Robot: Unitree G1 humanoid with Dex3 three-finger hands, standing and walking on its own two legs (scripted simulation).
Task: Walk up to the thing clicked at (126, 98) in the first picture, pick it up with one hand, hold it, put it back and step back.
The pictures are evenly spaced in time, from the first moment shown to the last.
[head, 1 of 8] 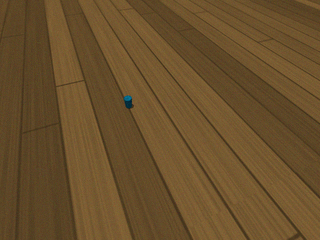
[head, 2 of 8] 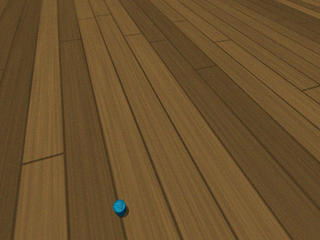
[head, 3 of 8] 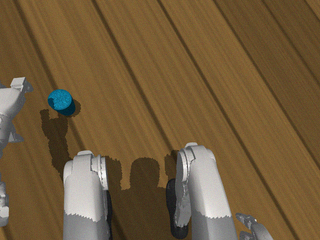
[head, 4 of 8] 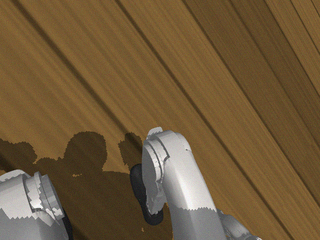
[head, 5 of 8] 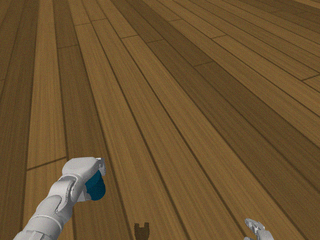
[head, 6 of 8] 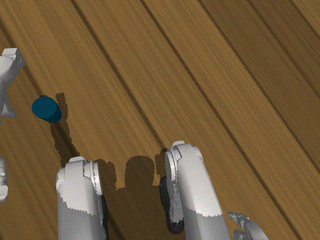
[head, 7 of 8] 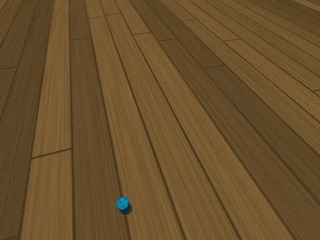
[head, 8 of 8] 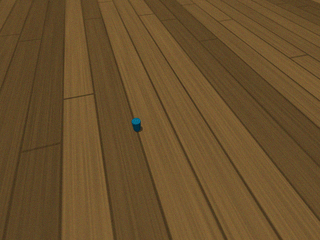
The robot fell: no
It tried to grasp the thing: yes
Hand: left
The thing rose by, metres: 0.65
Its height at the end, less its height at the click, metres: +0.00
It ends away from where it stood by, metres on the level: 0.01
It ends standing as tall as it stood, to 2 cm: yes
